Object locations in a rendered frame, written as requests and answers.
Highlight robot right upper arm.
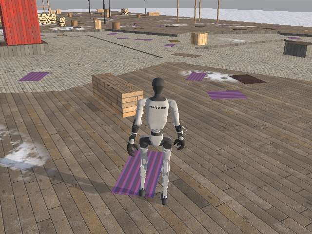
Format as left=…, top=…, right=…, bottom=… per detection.
left=168, top=99, right=180, bottom=126

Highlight left robot foot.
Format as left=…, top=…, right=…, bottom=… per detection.
left=138, top=188, right=146, bottom=196

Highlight robot right hand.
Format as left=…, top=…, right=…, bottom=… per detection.
left=174, top=139, right=185, bottom=150

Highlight robot left upper arm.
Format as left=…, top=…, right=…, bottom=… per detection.
left=135, top=98, right=148, bottom=126

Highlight right robot forearm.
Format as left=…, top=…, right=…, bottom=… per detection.
left=175, top=119, right=184, bottom=140

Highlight right robot shin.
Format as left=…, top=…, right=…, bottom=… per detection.
left=162, top=165, right=170, bottom=198

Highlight left robot forearm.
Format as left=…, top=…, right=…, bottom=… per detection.
left=128, top=119, right=139, bottom=144

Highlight robot left hand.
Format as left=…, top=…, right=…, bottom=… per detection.
left=127, top=143, right=138, bottom=157

